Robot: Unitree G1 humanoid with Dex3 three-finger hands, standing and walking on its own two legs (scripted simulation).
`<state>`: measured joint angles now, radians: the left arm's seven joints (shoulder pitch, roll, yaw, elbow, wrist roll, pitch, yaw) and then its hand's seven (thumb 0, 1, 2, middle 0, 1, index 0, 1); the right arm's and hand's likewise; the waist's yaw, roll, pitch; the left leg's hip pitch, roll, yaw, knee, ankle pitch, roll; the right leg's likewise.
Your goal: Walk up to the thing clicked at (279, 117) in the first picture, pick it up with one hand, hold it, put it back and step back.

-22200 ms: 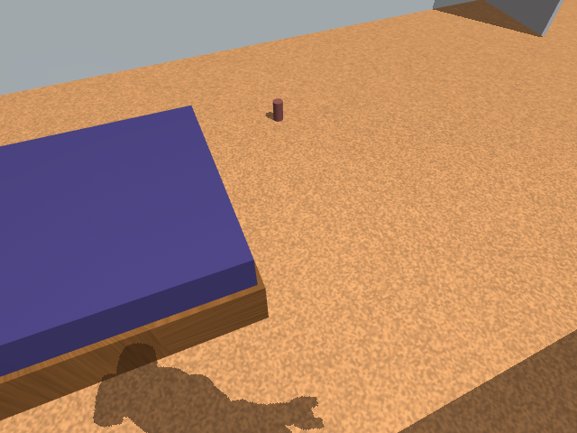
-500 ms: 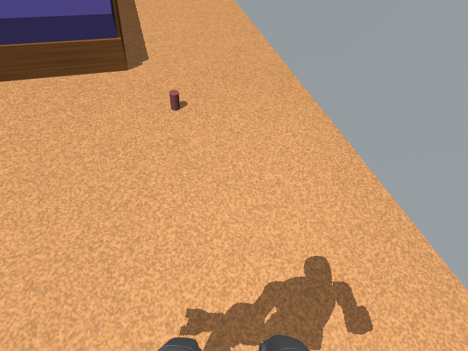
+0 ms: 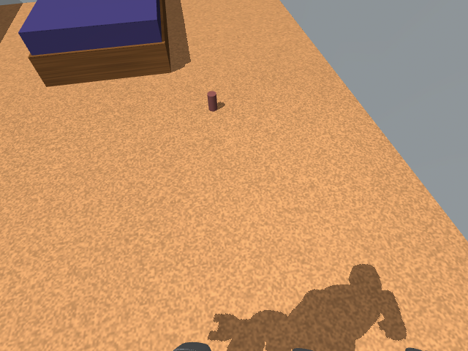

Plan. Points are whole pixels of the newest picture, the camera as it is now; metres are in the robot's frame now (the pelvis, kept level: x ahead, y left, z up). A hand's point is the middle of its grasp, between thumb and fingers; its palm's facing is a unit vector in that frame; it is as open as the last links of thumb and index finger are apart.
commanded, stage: walk up
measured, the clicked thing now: (212, 101) +1.57 +0.25 -0.70
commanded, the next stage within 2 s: stand in 0.56 s
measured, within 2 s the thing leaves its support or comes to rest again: neither
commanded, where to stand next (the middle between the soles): +0.10 +0.00 m, yaw +0 degrees
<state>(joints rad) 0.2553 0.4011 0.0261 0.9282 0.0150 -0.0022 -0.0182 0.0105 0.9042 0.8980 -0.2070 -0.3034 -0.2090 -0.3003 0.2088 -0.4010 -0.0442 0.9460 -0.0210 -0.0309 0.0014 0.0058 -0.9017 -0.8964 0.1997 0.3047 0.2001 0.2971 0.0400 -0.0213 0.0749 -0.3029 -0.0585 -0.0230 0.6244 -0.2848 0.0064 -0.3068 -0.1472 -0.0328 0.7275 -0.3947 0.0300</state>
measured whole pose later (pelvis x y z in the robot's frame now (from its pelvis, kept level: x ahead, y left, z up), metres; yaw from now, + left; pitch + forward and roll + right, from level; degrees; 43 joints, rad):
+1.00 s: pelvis -0.01 -0.02 +0.03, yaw +2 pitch -3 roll +0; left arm 0.10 0.36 0.00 1.15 0.00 -0.01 -0.01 0.01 0.91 0.90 -0.21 -0.30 -0.21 -0.30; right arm 0.06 -0.35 0.00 1.15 -0.01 0.00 0.01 0.00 -0.90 -0.90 0.20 0.30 0.20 0.30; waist 0.02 0.01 0.06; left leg -0.17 0.02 -0.09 0.35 -0.13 -0.04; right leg -0.12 -0.03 -0.05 0.37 -0.18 0.01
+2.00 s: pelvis +0.01 -0.03 +0.03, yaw +1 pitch -2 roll +0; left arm 0.10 0.35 0.01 1.13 0.01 0.00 -0.01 0.01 0.91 0.90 -0.21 -0.30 -0.21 -0.30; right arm 0.08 -0.36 0.01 1.14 -0.01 -0.01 0.00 0.00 -0.90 -0.90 0.20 0.30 0.20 0.30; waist 0.01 0.00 0.06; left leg -0.15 0.03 -0.07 0.33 -0.15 -0.05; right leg -0.12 -0.02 -0.04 0.35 -0.20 0.01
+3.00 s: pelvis +0.02 -0.02 +0.03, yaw +1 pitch -2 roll +0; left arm 0.12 0.36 0.00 1.12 0.01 0.00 -0.01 0.01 0.91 0.90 -0.21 -0.30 -0.21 -0.30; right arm 0.11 -0.35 0.01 1.13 -0.01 0.00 0.00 0.00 -0.90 -0.90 0.20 0.30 0.20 0.30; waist 0.01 0.00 0.05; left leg -0.15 0.02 -0.07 0.33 -0.16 -0.04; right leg -0.10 -0.03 -0.04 0.33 -0.20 0.02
